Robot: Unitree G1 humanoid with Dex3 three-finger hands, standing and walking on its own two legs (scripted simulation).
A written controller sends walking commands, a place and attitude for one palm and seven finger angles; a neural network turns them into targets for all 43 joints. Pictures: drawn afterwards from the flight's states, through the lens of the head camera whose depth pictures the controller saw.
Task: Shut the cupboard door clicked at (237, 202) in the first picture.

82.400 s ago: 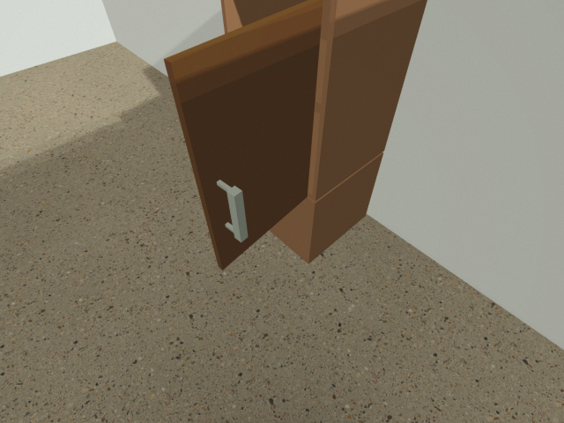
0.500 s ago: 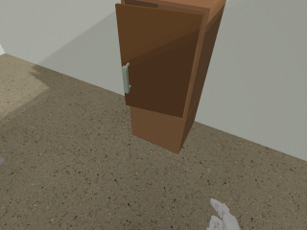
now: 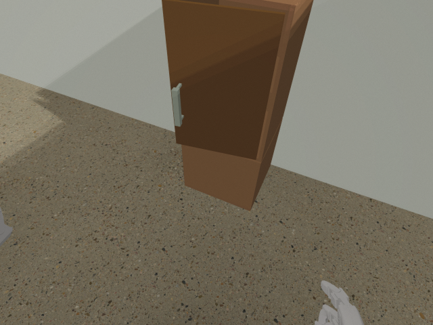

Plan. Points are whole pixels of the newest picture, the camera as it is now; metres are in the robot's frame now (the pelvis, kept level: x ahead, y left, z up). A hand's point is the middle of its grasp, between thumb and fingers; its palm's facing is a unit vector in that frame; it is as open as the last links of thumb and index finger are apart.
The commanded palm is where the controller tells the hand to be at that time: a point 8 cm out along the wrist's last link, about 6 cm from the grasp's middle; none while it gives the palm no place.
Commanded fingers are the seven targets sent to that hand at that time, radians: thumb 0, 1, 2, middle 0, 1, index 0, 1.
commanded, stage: stop stepping back and stand still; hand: left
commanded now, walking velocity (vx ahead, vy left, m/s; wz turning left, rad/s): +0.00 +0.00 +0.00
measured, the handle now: (179, 105) +0.92 +0.17 -0.11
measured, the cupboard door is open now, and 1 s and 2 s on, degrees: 10 10 10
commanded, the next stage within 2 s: let the arm hang, fingers relaxed in 0.08 s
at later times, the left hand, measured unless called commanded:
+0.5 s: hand out of the picture +0.04 +0.19 -0.17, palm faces -0.04 -0.99 -0.15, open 7.3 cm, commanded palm none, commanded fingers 0.00 0.90 0.90 -0.20 -0.30 -0.20 -0.30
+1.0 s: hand out of the picture +0.00 +0.26 -0.16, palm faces +0.03 -0.94 -0.34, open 7.3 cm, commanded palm none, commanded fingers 0.00 0.90 0.90 -0.20 -0.30 -0.20 -0.30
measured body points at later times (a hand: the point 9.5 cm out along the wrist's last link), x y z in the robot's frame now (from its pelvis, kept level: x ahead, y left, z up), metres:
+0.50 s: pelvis -0.02 +0.02 -0.01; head -0.01 +0.04 +0.44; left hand +0.05 +0.24 -0.16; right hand +0.07 -0.26 -0.12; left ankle +0.06 +0.11 -0.74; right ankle -0.01 -0.11 -0.74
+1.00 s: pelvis -0.01 +0.01 +0.00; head -0.01 +0.01 +0.45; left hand +0.00 +0.31 -0.13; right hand +0.04 -0.25 -0.15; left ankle +0.06 +0.11 -0.74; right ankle -0.01 -0.11 -0.74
